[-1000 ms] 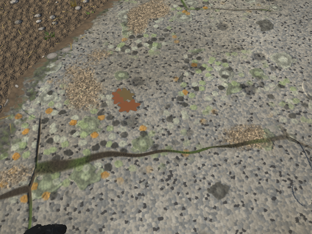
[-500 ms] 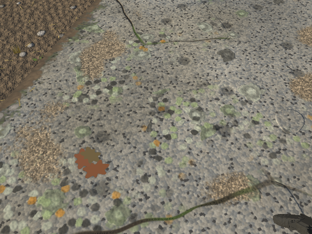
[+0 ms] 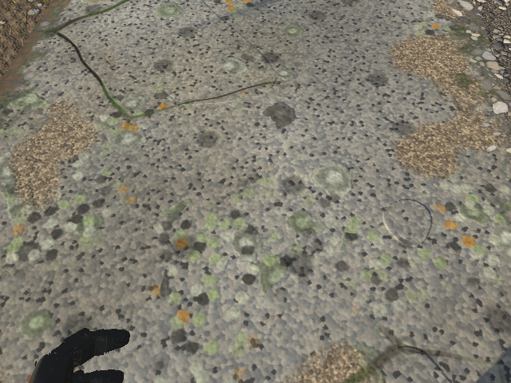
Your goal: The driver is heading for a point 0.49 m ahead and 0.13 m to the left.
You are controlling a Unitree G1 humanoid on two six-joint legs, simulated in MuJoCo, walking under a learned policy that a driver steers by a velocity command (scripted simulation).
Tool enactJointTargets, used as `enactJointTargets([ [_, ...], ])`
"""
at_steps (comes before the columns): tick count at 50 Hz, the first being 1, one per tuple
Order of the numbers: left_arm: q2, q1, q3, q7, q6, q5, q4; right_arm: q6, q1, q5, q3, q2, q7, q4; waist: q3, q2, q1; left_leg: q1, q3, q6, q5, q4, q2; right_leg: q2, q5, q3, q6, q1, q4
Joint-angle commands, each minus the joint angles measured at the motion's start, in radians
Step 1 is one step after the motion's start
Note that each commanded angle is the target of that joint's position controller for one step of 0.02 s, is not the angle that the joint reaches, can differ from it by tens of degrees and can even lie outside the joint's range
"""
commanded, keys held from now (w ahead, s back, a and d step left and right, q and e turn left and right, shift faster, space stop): w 0.14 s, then w+q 0.36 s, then no key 0.50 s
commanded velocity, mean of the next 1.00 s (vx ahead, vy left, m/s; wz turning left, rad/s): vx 0.35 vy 0.00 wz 0.19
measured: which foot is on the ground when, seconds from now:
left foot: up 0.00-0.50, down 0.52-1.00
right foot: down 0.00-0.52, up 0.54-0.92, down 0.94-1.00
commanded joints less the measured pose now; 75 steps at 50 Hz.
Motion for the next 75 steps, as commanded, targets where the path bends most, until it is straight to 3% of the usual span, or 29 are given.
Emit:
enactJointTargets([
  [1,0.215,0.419,0.077,0.012,0.008,-0.002,0.044,-0.05,0.015,0.002,-0.001,-0.1,0.006,-0.093,-0.364,-0.206,0.207,-0.692,-0.111,0.027,-0.121,0.684,-0.024,-0.378,-0.26,0.725,-0.259,0.858,-0.21],
  [2,0.184,0.349,0.062,0.011,0.004,-0.003,0.041,-0.061,-0.073,0.024,-0.015,-0.145,0.012,-0.124,-0.213,-0.161,0.195,-0.753,-0.098,0.039,-0.038,0.698,0.023,-0.342,-0.228,0.586,-0.221,0.739,-0.231],
  [4,0.14,0.242,0.048,0.006,0.0,0.008,0.035,-0.06,-0.142,0.003,-0.016,-0.125,0.007,-0.133,-0.084,-0.073,0.14,-0.693,-0.07,0.029,0.106,0.602,0.088,-0.263,-0.037,0.4,-0.192,0.503,-0.281],
  [5,0.122,0.215,0.043,0.004,-0.005,0.016,0.035,-0.051,-0.125,-0.003,-0.017,-0.113,0.008,-0.128,-0.071,-0.086,0.105,-0.632,-0.079,0.023,0.145,0.568,0.109,-0.237,0.026,0.349,-0.185,0.429,-0.311],
  [8,0.13,0.201,0.048,0.005,-0.024,0.006,0.059,-0.021,-0.11,-0.004,-0.007,-0.06,0.007,-0.119,-0.049,-0.083,0.068,-0.586,-0.068,-0.004,0.205,0.489,0.118,-0.224,0.109,0.248,-0.199,0.332,-0.38],
  [15,0.174,0.261,0.06,0.026,-0.033,0.014,0.131,-0.017,-0.314,0.002,0.005,-0.034,0.024,-0.174,0.028,-0.045,0.136,-0.594,-0.058,0.0,0.563,0.133,0.077,-0.199,0.126,0.019,-0.135,0.34,-0.443],
  [21,0.19,0.328,0.068,0.036,0.0,-0.002,0.195,-0.019,-0.437,0.004,0.006,-0.036,0.057,-0.252,0.059,-0.038,0.169,-0.656,-0.019,0.054,0.463,0.01,0.044,-0.264,0.248,-0.05,-0.098,0.564,-0.358],
  [23,0.213,0.31,0.074,0.045,0.017,-0.004,0.193,-0.017,-0.408,0.001,-0.005,-0.059,0.066,-0.266,0.019,-0.069,0.138,-0.579,0.041,0.086,0.352,0.007,-0.004,-0.266,0.554,-0.082,-0.072,0.607,-0.242],
  [24,0.227,0.301,0.078,0.053,0.026,-0.003,0.189,-0.014,-0.341,-0.001,-0.02,-0.084,0.066,-0.259,-0.034,-0.089,0.098,-0.478,0.075,0.106,0.307,0.012,-0.043,-0.258,0.736,-0.104,-0.055,0.61,-0.13],
  [25,0.224,0.289,0.075,0.062,0.037,-0.002,0.181,-0.012,-0.199,0.002,-0.048,-0.126,0.06,-0.226,-0.114,-0.077,0.02,-0.283,0.091,0.136,0.337,-0.029,-0.086,-0.225,0.807,-0.141,-0.025,0.554,0.062],
  [26,0.204,0.305,0.062,0.072,0.035,0.01,0.161,-0.006,-0.042,-0.002,-0.079,-0.201,0.044,-0.197,-0.212,0.004,-0.045,0.027,-0.078,0.191,0.446,-0.04,0.006,-0.184,0.597,-0.143,0.017,0.331,0.344],
  [27,0.056,0.427,0.011,0.049,0.008,0.039,0.125,-0.006,-0.031,-0.006,-0.093,-0.298,0.035,-0.203,-0.337,0.268,0.053,0.409,-0.618,0.399,0.492,-0.085,0.296,0.029,-0.331,-0.102,0.097,-0.129,0.736],
  [28,0.14,0.373,0.025,0.033,-0.025,0.012,0.155,-0.005,-0.005,-0.005,-0.066,-0.199,0.03,-0.216,-0.456,0.149,-0.011,0.454,-0.746,0.422,0.618,-0.175,0.348,0.041,-0.515,0.101,0.093,-0.196,0.861],
  [29,0.187,0.281,0.039,0.026,-0.038,-0.027,0.13,-0.008,-0.052,-0.017,-0.052,-0.164,0.026,-0.218,-0.326,0.106,-0.019,0.354,-0.543,0.372,0.816,-0.163,0.315,-0.013,-0.462,0.115,0.081,-0.243,0.864],
  [30,0.171,0.239,0.033,0.032,-0.042,-0.023,0.12,-0.01,-0.107,-0.012,-0.045,-0.135,0.023,-0.221,-0.233,0.026,0.011,0.218,-0.406,0.329,0.921,-0.152,0.27,-0.06,-0.4,0.097,0.076,-0.234,0.787],
  [31,0.162,0.183,0.036,0.043,-0.034,0.0,0.12,-0.007,-0.168,-0.011,-0.032,-0.097,0.023,-0.225,-0.139,-0.03,0.036,0.075,-0.318,0.285,0.963,-0.196,0.222,-0.082,-0.358,0.068,0.076,-0.202,0.712],
  [32,0.16,0.225,0.039,0.046,-0.02,0.002,0.119,-0.009,-0.19,-0.027,-0.029,-0.094,0.017,-0.229,-0.135,0.049,0.08,-0.035,-0.282,0.308,1.047,-0.212,0.228,-0.101,-0.334,0.085,0.086,-0.113,0.689],
  [35,0.119,0.293,0.035,0.055,0.016,0.005,0.148,-0.015,-0.239,-0.028,-0.032,-0.1,0.015,-0.22,-0.122,0.049,0.133,-0.171,-0.169,0.289,1.064,-0.265,0.168,-0.091,-0.264,0.062,0.118,-0.011,0.525],
  [38,0.086,0.248,0.024,0.057,0.026,0.015,0.147,-0.006,-0.253,-0.02,-0.032,-0.104,0.002,-0.204,-0.14,0.054,0.119,-0.186,-0.087,0.248,1.055,-0.267,0.131,-0.077,-0.09,0.046,0.126,0.035,0.314],
  [43,0.102,0.136,0.028,0.048,0.026,0.008,0.127,0.012,-0.215,-0.025,-0.023,-0.102,-0.003,-0.144,-0.126,0.081,0.072,-0.128,-0.107,0.222,0.875,-0.259,0.145,-0.059,0.042,0.06,0.105,0.076,0.118],
  [46,0.112,0.136,0.036,0.041,0.023,0.019,0.131,0.022,-0.238,-0.016,-0.014,-0.087,-0.003,-0.122,-0.098,0.081,0.096,-0.127,-0.146,0.195,0.739,-0.191,0.149,-0.044,0.032,0.056,0.068,0.141,-0.014],
  [47,0.117,0.158,0.039,0.04,0.019,0.026,0.14,0.022,-0.231,-0.011,-0.007,-0.072,-0.004,-0.113,-0.095,0.062,0.115,-0.145,-0.147,0.159,0.652,-0.155,0.119,-0.044,0.158,0.059,0.048,0.218,-0.115],
  [48,0.162,0.164,0.047,0.046,0.016,0.034,0.14,0.016,-0.188,-0.027,0.001,-0.047,-0.004,-0.107,-0.118,0.0,0.093,-0.173,-0.129,0.108,0.529,-0.106,0.062,-0.12,0.449,0.136,0.021,0.317,-0.127],
  [49,0.204,0.135,0.054,0.053,0.023,0.033,0.133,0.008,-0.065,-0.045,0.002,-0.035,-0.001,-0.083,-0.164,-0.117,0.013,-0.252,-0.098,0.063,0.276,-0.078,-0.008,-0.209,0.622,0.208,-0.052,0.445,-0.06],
  [50,0.124,0.122,0.038,0.053,0.035,0.028,0.14,0.013,-0.064,-0.041,0.011,-0.016,-0.008,-0.068,-0.196,-0.157,0.031,-0.255,-0.07,0.03,0.149,-0.078,-0.022,-0.226,0.516,0.235,-0.108,0.443,-0.057],
  [51,0.089,0.1,0.029,0.046,0.042,0.02,0.14,0.027,-0.107,-0.035,0.009,-0.04,-0.013,-0.07,-0.166,-0.132,0.047,-0.239,-0.068,0.022,0.142,-0.108,-0.016,-0.198,0.375,0.232,-0.1,0.389,-0.075],
  [55,0.114,0.071,0.034,0.028,0.036,0.015,0.161,0.078,-0.157,-0.028,-0.001,-0.071,-0.026,-0.056,-0.095,-0.073,0.069,-0.201,-0.083,0.036,0.247,-0.149,-0.007,-0.112,0.226,0.151,-0.032,0.308,-0.07],
  [61,0.102,0.06,0.033,0.038,0.036,0.009,0.218,0.072,-0.155,-0.022,-0.004,-0.059,-0.031,-0.005,-0.119,-0.023,0.082,-0.167,-0.085,0.028,0.374,-0.147,0.004,-0.091,0.344,0.122,-0.038,0.373,-0.031],
  [75,0.09,0.004,0.035,0.055,0.071,0.006,0.329,0.057,-0.123,-0.024,0.005,-0.037,-0.041,0.097,-0.028,-0.005,0.083,-0.2,-0.067,0.023,0.245,-0.194,0.004,-0.049,0.096,0.101,-0.016,0.349,-0.083],
])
